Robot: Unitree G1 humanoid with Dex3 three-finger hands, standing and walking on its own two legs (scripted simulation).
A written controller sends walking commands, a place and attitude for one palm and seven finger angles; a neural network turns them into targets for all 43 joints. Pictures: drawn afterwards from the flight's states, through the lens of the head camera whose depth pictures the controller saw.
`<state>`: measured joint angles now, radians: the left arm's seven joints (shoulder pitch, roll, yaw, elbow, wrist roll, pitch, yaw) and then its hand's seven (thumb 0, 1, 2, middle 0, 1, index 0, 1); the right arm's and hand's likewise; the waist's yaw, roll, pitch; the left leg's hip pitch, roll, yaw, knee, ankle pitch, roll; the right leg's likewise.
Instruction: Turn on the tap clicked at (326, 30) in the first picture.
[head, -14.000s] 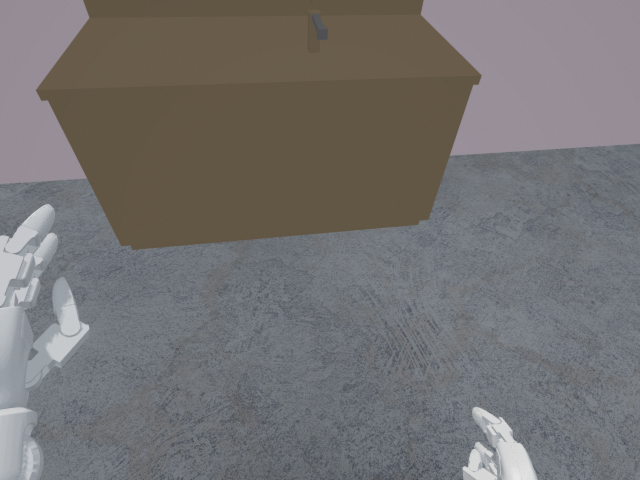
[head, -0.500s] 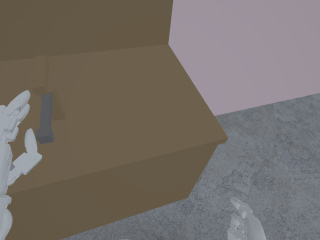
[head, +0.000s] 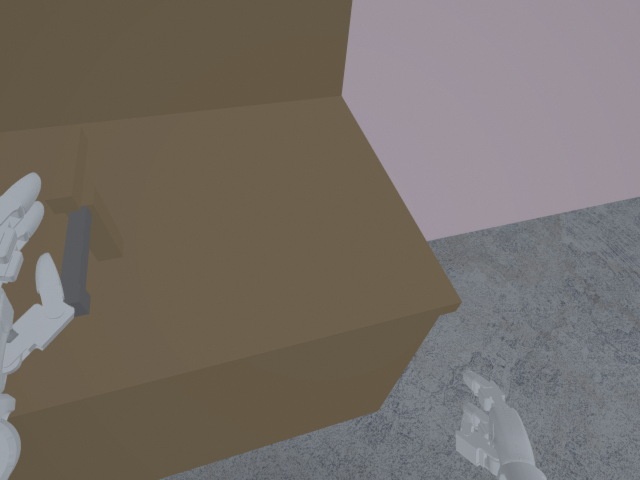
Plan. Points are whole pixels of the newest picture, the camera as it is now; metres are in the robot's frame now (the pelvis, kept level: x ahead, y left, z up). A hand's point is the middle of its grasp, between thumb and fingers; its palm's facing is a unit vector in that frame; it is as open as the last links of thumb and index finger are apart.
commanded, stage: come to a stop and stand still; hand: left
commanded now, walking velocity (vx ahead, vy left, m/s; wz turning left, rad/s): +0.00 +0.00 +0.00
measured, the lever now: (71, 301) +0.27 +0.31 +0.08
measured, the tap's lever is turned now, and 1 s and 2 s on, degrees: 0 0 0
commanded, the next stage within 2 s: look again from close up in 0.08 s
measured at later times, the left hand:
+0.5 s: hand (57, 337) +0.20 +0.25 +0.16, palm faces +0.38 -0.84 -0.38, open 7.4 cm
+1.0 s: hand (25, 350) +0.18 +0.27 +0.15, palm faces +0.38 -0.85 -0.38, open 7.4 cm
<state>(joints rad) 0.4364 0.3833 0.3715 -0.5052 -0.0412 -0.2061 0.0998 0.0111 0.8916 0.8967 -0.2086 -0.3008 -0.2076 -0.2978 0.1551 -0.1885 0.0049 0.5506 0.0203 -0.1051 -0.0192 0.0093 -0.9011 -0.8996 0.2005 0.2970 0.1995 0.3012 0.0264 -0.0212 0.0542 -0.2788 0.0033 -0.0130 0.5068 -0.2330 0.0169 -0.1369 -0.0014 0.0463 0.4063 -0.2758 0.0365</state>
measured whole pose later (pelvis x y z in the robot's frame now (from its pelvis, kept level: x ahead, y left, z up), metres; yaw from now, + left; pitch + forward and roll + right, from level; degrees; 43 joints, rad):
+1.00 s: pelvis -0.03 +0.01 +0.00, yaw +0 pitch -1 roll -2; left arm 0.40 0.40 0.36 -0.42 -0.04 -0.28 0.08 0.01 0.89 0.90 -0.21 -0.30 -0.21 -0.30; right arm 0.22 -0.18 0.01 0.59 0.02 -0.17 -0.02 0.01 -0.90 -0.90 0.20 0.30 0.20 0.30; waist 0.04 -0.05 0.06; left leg -0.30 -0.01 -0.01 0.50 -0.19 0.04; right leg -0.17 -0.02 0.05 0.43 -0.25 0.05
